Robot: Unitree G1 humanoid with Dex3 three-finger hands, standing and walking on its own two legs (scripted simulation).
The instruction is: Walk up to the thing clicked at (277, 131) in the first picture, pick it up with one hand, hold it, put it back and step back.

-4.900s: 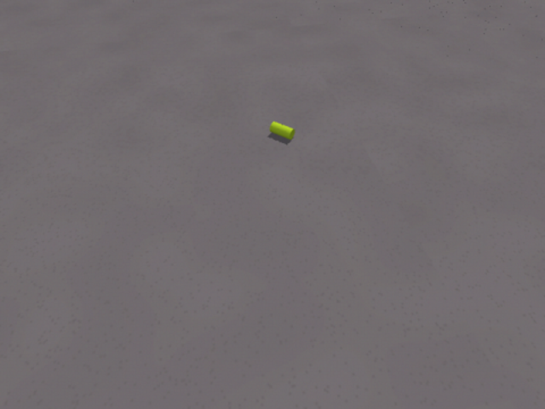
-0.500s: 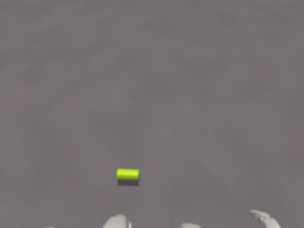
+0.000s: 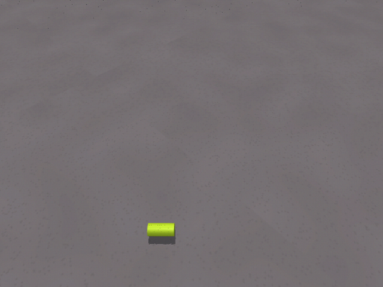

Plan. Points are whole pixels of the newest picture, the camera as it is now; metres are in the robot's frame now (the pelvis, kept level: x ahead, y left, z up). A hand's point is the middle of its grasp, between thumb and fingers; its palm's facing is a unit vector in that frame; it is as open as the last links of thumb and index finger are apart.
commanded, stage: walk up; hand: left
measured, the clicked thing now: (161, 229) +0.47 +0.16 -0.74
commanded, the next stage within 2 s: none
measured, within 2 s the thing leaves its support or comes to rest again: neither
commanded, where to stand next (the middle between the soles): +0.10 -0.01 m, yaw +1 degrees
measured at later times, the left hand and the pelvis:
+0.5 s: hand out of the picture +0.11 +0.25 -0.15, palm faces -0.02 -0.95 -0.30, open 7.4 cm; pelvis +0.02 +0.01 +0.01, yaw +0 degrees
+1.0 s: hand out of the picture +0.10 +0.24 -0.16, palm faces -0.03 -0.91 -0.42, open 7.4 cm; pelvis +0.04 -0.05 -0.02, yaw -1 degrees
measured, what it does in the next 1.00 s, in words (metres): lifts its right foot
